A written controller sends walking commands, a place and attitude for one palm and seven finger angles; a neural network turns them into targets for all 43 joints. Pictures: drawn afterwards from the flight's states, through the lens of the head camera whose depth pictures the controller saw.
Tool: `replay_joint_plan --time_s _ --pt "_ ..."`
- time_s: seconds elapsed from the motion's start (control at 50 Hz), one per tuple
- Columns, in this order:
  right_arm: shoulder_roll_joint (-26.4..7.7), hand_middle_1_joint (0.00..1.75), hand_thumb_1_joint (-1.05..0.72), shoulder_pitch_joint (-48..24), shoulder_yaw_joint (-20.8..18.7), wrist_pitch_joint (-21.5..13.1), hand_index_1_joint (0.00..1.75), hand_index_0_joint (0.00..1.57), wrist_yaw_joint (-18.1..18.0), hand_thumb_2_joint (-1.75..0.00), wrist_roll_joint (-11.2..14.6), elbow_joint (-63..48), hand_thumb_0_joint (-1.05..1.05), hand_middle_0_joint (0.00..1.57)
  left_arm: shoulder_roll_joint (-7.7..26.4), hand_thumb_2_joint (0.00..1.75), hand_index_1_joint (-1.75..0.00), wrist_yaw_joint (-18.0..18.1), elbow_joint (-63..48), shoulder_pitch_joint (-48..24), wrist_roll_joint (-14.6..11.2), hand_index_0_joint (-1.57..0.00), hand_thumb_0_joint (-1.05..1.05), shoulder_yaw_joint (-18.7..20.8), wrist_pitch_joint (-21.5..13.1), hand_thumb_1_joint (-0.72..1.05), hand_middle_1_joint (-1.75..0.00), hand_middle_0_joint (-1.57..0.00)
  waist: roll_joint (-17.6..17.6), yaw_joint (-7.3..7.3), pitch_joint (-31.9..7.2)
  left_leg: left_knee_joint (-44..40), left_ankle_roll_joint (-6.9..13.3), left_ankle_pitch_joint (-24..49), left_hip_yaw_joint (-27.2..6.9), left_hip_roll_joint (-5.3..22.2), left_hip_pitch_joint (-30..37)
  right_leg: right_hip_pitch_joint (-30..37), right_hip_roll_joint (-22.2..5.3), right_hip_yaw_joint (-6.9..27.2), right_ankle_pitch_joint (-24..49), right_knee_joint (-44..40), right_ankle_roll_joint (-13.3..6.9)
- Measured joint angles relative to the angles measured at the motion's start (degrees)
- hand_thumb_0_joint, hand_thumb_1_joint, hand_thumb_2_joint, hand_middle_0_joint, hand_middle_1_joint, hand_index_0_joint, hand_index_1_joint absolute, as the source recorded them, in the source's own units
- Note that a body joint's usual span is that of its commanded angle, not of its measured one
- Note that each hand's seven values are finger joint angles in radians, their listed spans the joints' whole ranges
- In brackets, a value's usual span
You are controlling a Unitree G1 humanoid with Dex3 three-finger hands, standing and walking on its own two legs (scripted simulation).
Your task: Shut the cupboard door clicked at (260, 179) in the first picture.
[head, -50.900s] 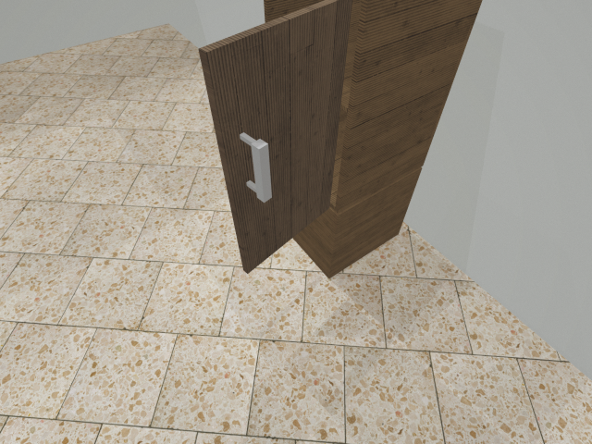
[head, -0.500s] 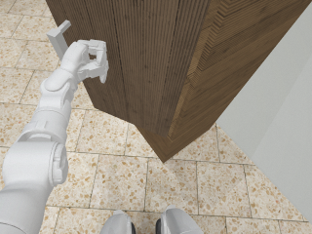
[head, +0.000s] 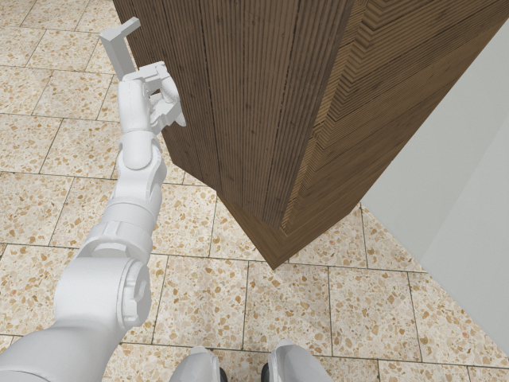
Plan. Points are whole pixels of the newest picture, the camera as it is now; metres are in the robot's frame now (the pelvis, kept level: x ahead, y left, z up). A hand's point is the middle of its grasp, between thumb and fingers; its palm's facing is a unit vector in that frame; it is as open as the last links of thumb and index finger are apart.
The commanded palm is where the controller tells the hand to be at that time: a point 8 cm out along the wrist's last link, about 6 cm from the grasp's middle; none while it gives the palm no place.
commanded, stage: pull the fist back off the door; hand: left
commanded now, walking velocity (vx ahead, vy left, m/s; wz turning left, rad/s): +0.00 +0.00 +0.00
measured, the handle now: (135, 65) +0.60 +0.14 +0.09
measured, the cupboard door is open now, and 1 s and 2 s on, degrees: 20 20 20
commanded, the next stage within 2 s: draw the hand back to the body in 0.62 s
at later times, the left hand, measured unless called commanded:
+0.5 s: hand (189, 165) +0.42 +0.06 +0.07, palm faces +0.03 -1.00 +0.00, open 3.1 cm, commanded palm +0.40 +0.10 +0.09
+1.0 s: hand (144, 171) +0.38 +0.10 +0.13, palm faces +0.02 -1.00 -0.04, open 3.1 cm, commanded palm +0.34 +0.15 +0.13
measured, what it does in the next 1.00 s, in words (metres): stands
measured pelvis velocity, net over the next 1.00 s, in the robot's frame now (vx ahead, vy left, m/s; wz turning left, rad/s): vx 0.00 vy -0.01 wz -0.01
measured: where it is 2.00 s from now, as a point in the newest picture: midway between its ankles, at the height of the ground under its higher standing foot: outside the picture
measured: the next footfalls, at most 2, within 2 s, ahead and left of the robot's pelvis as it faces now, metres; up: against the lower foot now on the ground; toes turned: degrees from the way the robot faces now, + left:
none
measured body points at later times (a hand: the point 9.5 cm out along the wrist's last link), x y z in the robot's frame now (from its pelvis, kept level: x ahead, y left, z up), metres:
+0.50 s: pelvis -0.01 -0.01 +0.02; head +0.07 -0.02 +0.47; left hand +0.41 +0.11 +0.08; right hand +0.05 -0.28 -0.10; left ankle -0.01 +0.09 -0.67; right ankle -0.01 -0.08 -0.67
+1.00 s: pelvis +0.00 -0.01 +0.04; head +0.04 -0.03 +0.49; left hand +0.37 +0.16 +0.13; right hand +0.07 -0.26 -0.09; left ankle -0.01 +0.09 -0.67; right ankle -0.01 -0.08 -0.67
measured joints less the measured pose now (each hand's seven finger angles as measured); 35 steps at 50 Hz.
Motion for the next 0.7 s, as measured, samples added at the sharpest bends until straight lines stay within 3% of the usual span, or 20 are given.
replay_joint_plan --time_s 0.08,0.18,0.26,0.36,0.46,0.54,0.62,0.7 --pt "0.9 0.30 -0.91 -0.4 0.1 2.0 0.30 0.20 0.3 -0.90 0.8 0.7 0.00 0.20 -2.3 0.90 -1.50 -0.6 -0.1 3.4 1.9 -1.29 0.02 -3.2 0.0 0.90 -1.50 -1.30 0.0 0.26 0.1 -1.6 -0.1 0.1 0.0 0.0 3.6 3.5 0.1 0.1 0.1 -1.4 -0.1" --pt "0.6 0.30 -0.91 -1.1 0.4 2.8 0.30 0.20 -1.2 -0.90 1.8 -0.4 0.00 0.20 -3.8 0.90 -1.50 -0.6 2.2 5.3 -0.4 -1.30 0.02 -1.2 1.6 0.89 -1.50 -1.30 -0.3 -0.10 0.4 -4.9 -0.3 1.1 0.7 0.1 8.8 8.2 0.3 1.0 1.1 -4.2 -0.2" --pt "-0.2 0.30 -0.91 -1.4 -0.1 2.1 0.30 0.20 -1.3 -0.90 1.6 -1.3 0.00 0.20 -3.8 0.90 -1.50 0.3 0.9 7.2 -0.4 -1.30 0.02 -0.6 -2.2 0.89 -1.50 -1.30 -1.0 0.40 0.4 -6.1 -0.5 1.7 1.3 0.1 10.5 9.4 0.4 1.6 1.4 -4.7 -0.4" --pt "-1.2 0.30 -0.91 -1.9 -1.2 3.0 0.30 0.20 -0.8 -0.90 2.1 -1.6 0.00 0.20 -3.4 0.90 -1.50 -1.4 -2.1 11.5 0.3 -1.30 0.02 -4.2 -4.8 0.90 -1.50 -1.30 -1.5 2.17 0.2 -6.2 -0.8 2.0 1.2 -0.1 11.3 10.0 0.2 1.5 1.4 -4.3 -0.6" --pt "-2.0 0.30 -0.91 -3.3 -1.4 4.0 0.30 0.20 -1.8 -0.90 3.3 -1.8 0.00 0.20 -5.5 0.90 -1.50 -2.8 -4.9 17.2 -2.5 -1.30 0.02 -7.9 -1.9 0.90 -1.50 -1.30 -1.5 3.51 1.6 -7.3 -0.9 2.9 0.4 -0.3 13.3 12.4 0.1 0.8 2.1 -5.6 -0.8" --pt "-1.7 0.30 -0.91 -5.4 -1.3 2.7 0.30 0.20 -3.0 -0.90 3.5 -1.7 0.00 0.20 -7.2 0.90 -1.50 -1.2 -9.2 20.3 -3.5 -1.30 0.02 -9.5 -3.5 0.90 -1.50 -1.30 -1.8 3.59 2.8 -7.4 -1.0 3.4 0.0 -0.4 13.9 13.1 0.0 0.4 2.5 -5.8 -1.0" --pt "-1.3 0.30 -0.91 -7.8 -0.9 1.6 0.30 0.20 -3.5 -0.90 3.2 -0.8 0.00 0.20 -6.7 0.90 -1.50 -0.2 -9.7 18.6 -1.5 -1.30 0.02 -10.1 -6.9 0.89 -1.50 -1.31 -1.9 3.21 2.5 -6.1 -1.1 3.1 0.0 -0.4 13.0 12.2 -0.2 0.2 2.1 -4.4 -1.0" --pt "-0.7 0.30 -0.91 -9.1 -0.1 2.1 0.30 0.20 -3.5 -0.90 3.5 -0.5 0.00 0.20 -4.5 0.90 -1.50 -0.5 -4.2 13.8 -0.3 -1.30 0.02 -8.7 -5.3 0.89 -1.50 -1.31 -1.9 2.59 2.0 -5.7 -1.1 3.1 0.2 -0.5 12.2 11.2 -0.3 0.4 1.9 -3.5 -0.8"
